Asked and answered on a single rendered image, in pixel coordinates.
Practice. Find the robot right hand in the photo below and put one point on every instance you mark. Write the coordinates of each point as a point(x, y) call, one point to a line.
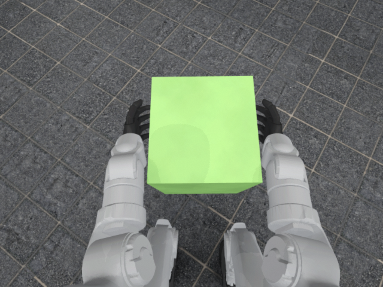
point(271, 120)

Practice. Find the left robot upper arm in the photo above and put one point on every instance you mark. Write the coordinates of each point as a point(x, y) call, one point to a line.
point(124, 260)

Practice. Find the robot right forearm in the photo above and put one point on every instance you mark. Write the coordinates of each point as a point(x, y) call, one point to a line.
point(290, 208)

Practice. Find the robot left forearm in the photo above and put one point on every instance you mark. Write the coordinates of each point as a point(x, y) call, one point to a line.
point(123, 202)

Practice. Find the robot left hand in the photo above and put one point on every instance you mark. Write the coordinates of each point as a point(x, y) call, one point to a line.
point(133, 121)

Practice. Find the carton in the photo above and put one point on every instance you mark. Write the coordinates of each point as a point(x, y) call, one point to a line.
point(203, 136)

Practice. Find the robot right foot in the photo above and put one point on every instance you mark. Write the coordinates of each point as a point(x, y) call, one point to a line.
point(223, 265)

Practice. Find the robot right shin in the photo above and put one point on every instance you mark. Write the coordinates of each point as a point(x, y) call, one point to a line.
point(230, 275)

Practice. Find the right robot upper arm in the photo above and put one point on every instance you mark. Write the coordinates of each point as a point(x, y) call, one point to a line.
point(295, 261)

